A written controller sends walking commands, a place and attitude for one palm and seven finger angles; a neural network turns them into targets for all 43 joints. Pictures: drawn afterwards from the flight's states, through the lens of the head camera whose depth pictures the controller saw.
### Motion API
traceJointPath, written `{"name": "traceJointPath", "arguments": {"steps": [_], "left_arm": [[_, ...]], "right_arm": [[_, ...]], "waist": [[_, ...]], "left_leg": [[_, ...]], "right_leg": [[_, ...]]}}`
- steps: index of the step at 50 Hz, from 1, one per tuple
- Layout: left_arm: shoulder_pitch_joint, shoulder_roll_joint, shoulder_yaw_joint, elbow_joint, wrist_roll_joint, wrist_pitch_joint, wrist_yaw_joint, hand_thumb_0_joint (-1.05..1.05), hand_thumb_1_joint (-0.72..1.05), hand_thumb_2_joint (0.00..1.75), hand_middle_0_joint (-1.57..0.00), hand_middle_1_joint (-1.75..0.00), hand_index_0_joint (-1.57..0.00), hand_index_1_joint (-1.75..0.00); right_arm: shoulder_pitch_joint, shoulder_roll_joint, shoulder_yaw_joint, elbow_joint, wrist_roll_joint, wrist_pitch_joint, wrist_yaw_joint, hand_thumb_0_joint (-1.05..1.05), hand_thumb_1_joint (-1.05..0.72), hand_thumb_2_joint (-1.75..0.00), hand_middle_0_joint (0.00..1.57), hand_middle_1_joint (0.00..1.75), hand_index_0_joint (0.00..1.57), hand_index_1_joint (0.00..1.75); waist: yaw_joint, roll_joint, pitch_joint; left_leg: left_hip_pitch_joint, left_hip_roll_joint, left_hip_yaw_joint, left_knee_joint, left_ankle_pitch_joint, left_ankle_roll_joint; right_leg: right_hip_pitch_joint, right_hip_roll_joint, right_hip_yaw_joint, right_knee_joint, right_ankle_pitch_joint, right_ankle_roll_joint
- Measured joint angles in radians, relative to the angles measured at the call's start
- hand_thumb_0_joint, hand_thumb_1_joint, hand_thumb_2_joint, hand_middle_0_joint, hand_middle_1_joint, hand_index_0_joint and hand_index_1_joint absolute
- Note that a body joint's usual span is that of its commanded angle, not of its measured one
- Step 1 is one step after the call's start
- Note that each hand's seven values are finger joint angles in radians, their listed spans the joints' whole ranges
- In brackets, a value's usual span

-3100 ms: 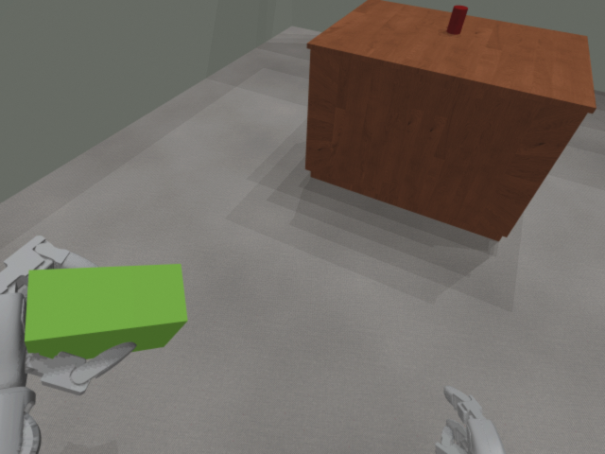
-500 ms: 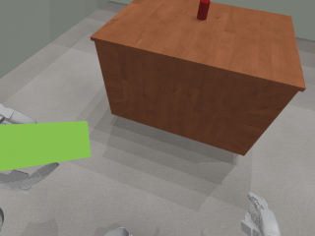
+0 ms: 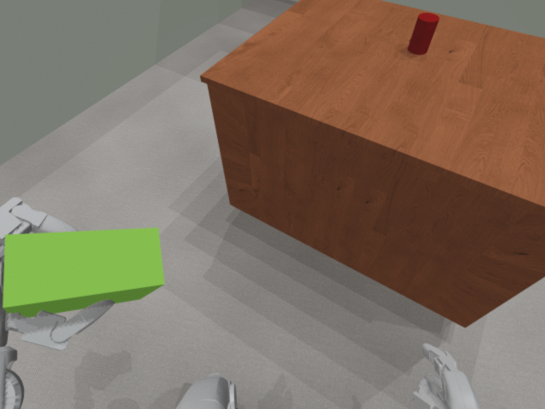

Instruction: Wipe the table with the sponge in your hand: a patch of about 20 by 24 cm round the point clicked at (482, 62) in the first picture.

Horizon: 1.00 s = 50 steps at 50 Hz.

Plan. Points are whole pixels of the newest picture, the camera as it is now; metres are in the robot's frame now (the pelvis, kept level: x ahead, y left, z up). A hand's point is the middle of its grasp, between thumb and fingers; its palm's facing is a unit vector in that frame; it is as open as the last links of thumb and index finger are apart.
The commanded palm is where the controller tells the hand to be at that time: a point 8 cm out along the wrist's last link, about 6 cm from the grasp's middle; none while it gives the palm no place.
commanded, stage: turn to face it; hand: left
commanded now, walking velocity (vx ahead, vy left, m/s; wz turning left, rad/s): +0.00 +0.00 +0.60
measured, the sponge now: (108, 271) +0.24 +0.19 +0.14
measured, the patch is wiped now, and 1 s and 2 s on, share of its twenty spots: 0.00 0.00 0.00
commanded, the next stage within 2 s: take the last steps up to it in 1.88 s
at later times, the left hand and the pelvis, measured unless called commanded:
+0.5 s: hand (110, 237) +0.27 +0.19 +0.17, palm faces +0.37 -0.82 -0.44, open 10.2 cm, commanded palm +0.22 +0.23 +0.18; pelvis +0.03 -0.03 -0.02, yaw -6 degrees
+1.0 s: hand (183, 253) +0.25 +0.11 +0.17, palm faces +0.07 -0.90 -0.43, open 10.2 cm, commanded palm +0.22 +0.15 +0.18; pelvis -0.04 -0.04 -0.01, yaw -24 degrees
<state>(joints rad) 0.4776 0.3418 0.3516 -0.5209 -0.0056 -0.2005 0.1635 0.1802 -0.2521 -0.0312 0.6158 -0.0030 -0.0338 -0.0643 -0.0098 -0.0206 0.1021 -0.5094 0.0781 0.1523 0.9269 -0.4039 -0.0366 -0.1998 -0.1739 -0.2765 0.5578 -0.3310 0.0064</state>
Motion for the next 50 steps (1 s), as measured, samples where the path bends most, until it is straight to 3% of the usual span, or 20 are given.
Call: {"name": "traceJointPath", "arguments": {"steps": [3,5,7,9,11,17,21,22,24,27,30,34,39,43,45,47,50], "left_arm": [[0.038,0.031,0.016,-0.084,-0.007,-0.001,0.015,-0.01,-0.50,0.99,-0.72,-1.34,-0.74,-1.34],[0.059,0.047,0.036,-0.136,-0.014,-0.009,0.027,-0.01,-0.50,0.99,-0.72,-1.34,-0.74,-1.34],[0.022,0.076,0.052,-0.132,-0.019,-0.028,0.034,-0.01,-0.50,0.99,-0.72,-1.34,-0.74,-1.34],[-0.028,0.095,0.058,-0.087,-0.016,-0.037,0.026,-0.01,-0.50,0.99,-0.72,-1.34,-0.74,-1.34],[-0.054,0.092,0.062,-0.059,-0.015,-0.025,0.017,-0.01,-0.50,0.99,-0.72,-1.34,-0.74,-1.34],[-0.029,0.028,0.031,-0.055,-0.027,-0.010,0.001,-0.01,-0.50,0.99,-0.72,-1.34,-0.74,-1.34],[-0.039,0.022,0.017,-0.002,-0.026,0.001,-0.013,-0.01,-0.50,0.99,-0.72,-1.34,-0.74,-1.34],[-0.047,0.026,0.017,0.014,-0.024,0.007,-0.016,-0.01,-0.50,0.99,-0.72,-1.34,-0.74,-1.34],[-0.074,0.014,0.006,0.052,-0.018,0.015,-0.020,-0.01,-0.50,0.99,-0.72,-1.34,-0.74,-1.34],[-0.081,-0.015,-0.013,0.070,-0.026,0.039,-0.017,-0.01,-0.50,0.99,-0.72,-1.34,-0.74,-1.34],[-0.047,-0.025,-0.020,0.043,-0.031,0.040,-0.009,-0.01,-0.50,0.99,-0.72,-1.34,-0.74,-1.34],[0.002,0.018,-0.006,-0.002,-0.038,0.017,-0.011,-0.01,-0.50,0.99,-0.72,-1.34,-0.74,-1.34],[0.023,0.065,0.025,-0.018,-0.043,-0.001,-0.013,-0.01,-0.50,0.99,-0.72,-1.34,-0.74,-1.34],[0.014,0.064,0.026,-0.018,-0.042,0.001,-0.015,-0.01,-0.50,0.99,-0.72,-1.34,-0.74,-1.34],[0.003,0.060,0.025,-0.010,-0.039,0.000,-0.020,-0.01,-0.50,0.99,-0.72,-1.34,-0.74,-1.34],[-0.001,0.055,0.027,0.004,-0.028,0.001,-0.024,-0.01,-0.50,0.99,-0.72,-1.34,-0.74,-1.34],[-0.008,0.035,0.017,0.038,-0.016,0.001,-0.028,-0.01,-0.50,0.99,-0.72,-1.34,-0.74,-1.34]], "right_arm": [[0.003,-0.011,-0.021,-0.049,-0.001,0.001,-0.004,0.02,-0.91,-0.90,0.20,0.30,0.20,0.30],[0.002,-0.023,-0.029,-0.081,0.003,0.001,-0.008,0.02,-0.91,-0.90,0.20,0.30,0.20,0.30],[-0.022,0.001,-0.042,-0.080,0.009,-0.010,-0.009,0.02,-0.91,-0.90,0.20,0.30,0.20,0.30],[-0.044,0.035,-0.029,-0.062,0.013,-0.017,0.004,0.02,-0.91,-0.90,0.20,0.30,0.20,0.30],[-0.055,0.068,-0.003,-0.049,0.015,-0.025,0.020,0.02,-0.91,-0.90,0.20,0.30,0.20,0.30],[-0.032,0.129,0.072,-0.063,0.010,-0.074,0.047,0.01,-0.91,-0.90,0.20,0.30,0.20,0.30],[-0.018,0.138,0.094,-0.071,0.009,-0.083,0.053,0.01,-0.90,-0.90,0.21,0.30,0.20,0.30],[-0.015,0.136,0.096,-0.074,0.010,-0.082,0.054,0.01,-0.90,-0.90,0.21,0.30,0.21,0.30],[-0.019,0.117,0.092,-0.069,0.013,-0.073,0.054,0.01,-0.90,-0.90,0.21,0.30,0.21,0.30],[-0.030,0.082,0.077,-0.038,0.013,-0.043,0.052,0.01,-0.90,-0.90,0.21,0.30,0.21,0.30],[-0.033,0.048,0.061,-0.027,0.010,-0.013,0.043,0.02,-0.91,-0.90,0.21,0.30,0.20,0.30],[-0.015,0.012,0.029,-0.042,0.009,0.018,0.030,0.02,-0.91,-0.90,0.20,0.30,0.20,0.30],[0.016,-0.026,-0.004,-0.071,0.019,0.049,0.032,0.02,-0.91,-0.90,0.20,0.30,0.20,0.30],[0.035,-0.035,-0.006,-0.092,0.024,0.066,0.038,0.02,-0.91,-0.90,0.20,0.30,0.19,0.30],[0.038,-0.021,-0.001,-0.097,0.023,0.069,0.037,0.02,-0.91,-0.90,0.20,0.30,0.19,0.30],[0.046,0.001,0.008,-0.102,0.021,0.060,0.033,0.02,-0.91,-0.90,0.20,0.30,0.19,0.30],[0.064,0.040,0.017,-0.101,0.022,0.033,0.038,0.02,-0.91,-0.90,0.20,0.30,0.20,0.30]], "waist": [[-0.006,-0.030,0.006],[-0.002,-0.030,0.001],[0.002,-0.043,0.015],[0.008,-0.049,0.015],[0.013,-0.044,0.003],[0.048,0.021,-0.036],[0.069,0.062,-0.043],[0.072,0.065,-0.042],[0.067,0.093,-0.030],[0.068,0.071,-0.032],[0.040,0.042,-0.027],[0.006,0.011,-0.046],[-0.002,-0.008,-0.080],[0.001,-0.017,-0.095],[0.011,-0.034,-0.086],[0.026,-0.034,-0.082],[0.037,-0.001,-0.073]], "left_leg": [[0.054,-0.014,0.035,-0.197,0.045,0.002],[0.125,-0.026,0.044,-0.345,0.193,0.020],[0.112,-0.026,0.040,-0.290,0.222,0.077],[0.115,-0.018,0.030,-0.264,0.167,0.086],[0.133,-0.007,0.024,-0.286,0.160,0.076],[0.187,0.046,0.045,-0.371,0.194,0.046],[0.187,0.086,0.070,-0.341,0.181,0.019],[0.180,0.095,0.077,-0.316,0.169,0.010],[0.159,0.118,0.062,-0.246,0.110,-0.006],[0.082,0.043,-0.043,-0.006,-0.063,-0.028],[0.053,-0.014,-0.095,0.137,-0.063,-0.045],[0.092,-0.040,-0.109,0.046,-0.040,-0.047],[0.173,-0.053,-0.119,-0.165,-0.047,-0.030],[0.262,-0.050,-0.113,-0.379,0.003,-0.006],[0.274,-0.046,-0.089,-0.419,0.131,0.004],[0.276,-0.029,-0.060,-0.407,0.149,0.003],[0.282,0.010,-0.042,-0.396,0.133,-0.010]], "right_leg": [[-0.003,-0.016,-0.017,0.039,-0.038,0.014],[-0.036,-0.023,-0.009,0.141,-0.083,0.024],[-0.108,0.003,0.092,0.345,-0.179,0.027],[-0.174,0.059,0.177,0.508,-0.222,0.025],[-0.213,0.093,0.204,0.544,-0.193,0.026],[-0.194,0.130,0.175,0.272,-0.095,0.037],[-0.135,0.148,0.154,0.120,-0.041,0.046],[-0.114,0.151,0.153,0.075,0.000,0.041],[-0.118,0.175,0.148,0.080,0.065,-0.028],[-0.150,0.184,0.191,0.099,0.045,-0.085],[-0.141,0.196,0.231,0.042,0.090,-0.091],[-0.138,0.222,0.270,-0.028,0.147,-0.104],[-0.157,0.262,0.316,-0.074,0.204,-0.111],[-0.184,0.292,0.342,-0.075,0.235,-0.105],[-0.204,0.301,0.362,-0.035,0.201,-0.083],[-0.259,0.301,0.350,0.133,0.042,-0.036],[-0.289,0.253,0.284,0.348,-0.056,0.013]]}}
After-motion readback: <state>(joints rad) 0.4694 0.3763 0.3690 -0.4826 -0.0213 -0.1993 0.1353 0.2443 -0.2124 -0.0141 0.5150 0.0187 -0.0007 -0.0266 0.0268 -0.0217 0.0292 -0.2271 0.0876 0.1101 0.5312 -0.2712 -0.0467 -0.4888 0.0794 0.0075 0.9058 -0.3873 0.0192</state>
